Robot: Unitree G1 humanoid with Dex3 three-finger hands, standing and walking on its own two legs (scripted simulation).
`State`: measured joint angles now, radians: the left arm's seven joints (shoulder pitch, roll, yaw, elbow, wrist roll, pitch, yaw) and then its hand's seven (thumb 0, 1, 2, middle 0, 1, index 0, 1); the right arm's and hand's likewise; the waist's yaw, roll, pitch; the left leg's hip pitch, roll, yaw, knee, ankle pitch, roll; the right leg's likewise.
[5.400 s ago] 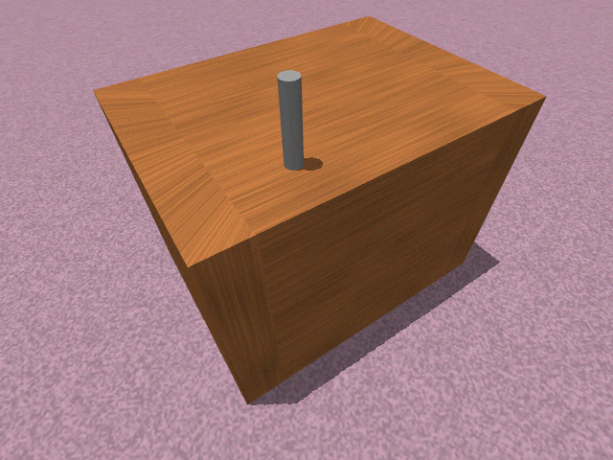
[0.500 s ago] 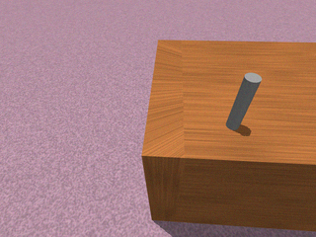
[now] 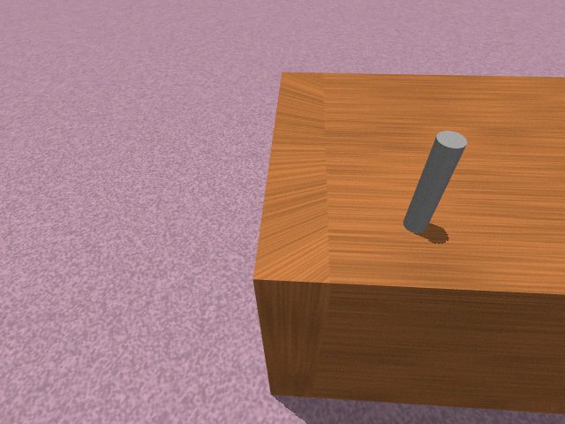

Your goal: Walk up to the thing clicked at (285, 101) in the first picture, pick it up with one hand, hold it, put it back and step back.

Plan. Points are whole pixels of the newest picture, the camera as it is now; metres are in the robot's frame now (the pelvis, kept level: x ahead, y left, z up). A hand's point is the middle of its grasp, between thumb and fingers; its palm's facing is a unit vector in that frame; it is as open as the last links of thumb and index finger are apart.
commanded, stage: stand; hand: right
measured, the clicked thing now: (430, 187) +0.48 -0.22 +0.07
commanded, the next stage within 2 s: rise first in 0.44 s
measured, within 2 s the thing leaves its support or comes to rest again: neither
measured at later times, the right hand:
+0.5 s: hand out of the picture +0.07 -0.25 -0.16, palm faces -0.03 +0.94 -0.33, open 7.4 cm
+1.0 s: hand (480, 413) +0.17 -0.26 -0.09, palm faces +0.26 +0.90 -0.35, open 15.4 cm
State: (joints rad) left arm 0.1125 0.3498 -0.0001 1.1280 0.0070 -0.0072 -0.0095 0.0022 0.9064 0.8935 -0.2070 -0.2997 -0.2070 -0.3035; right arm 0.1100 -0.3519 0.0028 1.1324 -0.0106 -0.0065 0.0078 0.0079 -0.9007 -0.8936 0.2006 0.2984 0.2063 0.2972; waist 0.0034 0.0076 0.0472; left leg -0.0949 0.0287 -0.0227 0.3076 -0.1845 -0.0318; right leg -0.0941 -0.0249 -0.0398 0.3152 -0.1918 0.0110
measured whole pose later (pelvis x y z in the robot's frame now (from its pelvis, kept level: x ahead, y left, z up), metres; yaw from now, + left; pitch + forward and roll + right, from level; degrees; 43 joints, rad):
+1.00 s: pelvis +0.01 +0.01 -0.01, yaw -2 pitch +2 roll +0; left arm 0.18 0.24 0.08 0.73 -0.04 -0.05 0.07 0.00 -0.12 0.14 -0.07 -0.06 -0.07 -0.06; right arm 0.23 -0.30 -0.15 0.55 0.05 -0.04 -0.07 0.01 0.12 -0.15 0.06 0.06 0.06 0.06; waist -0.01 -0.02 -0.01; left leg -0.20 0.02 0.01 0.41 -0.25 -0.02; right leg -0.22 -0.03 0.00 0.43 -0.25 0.02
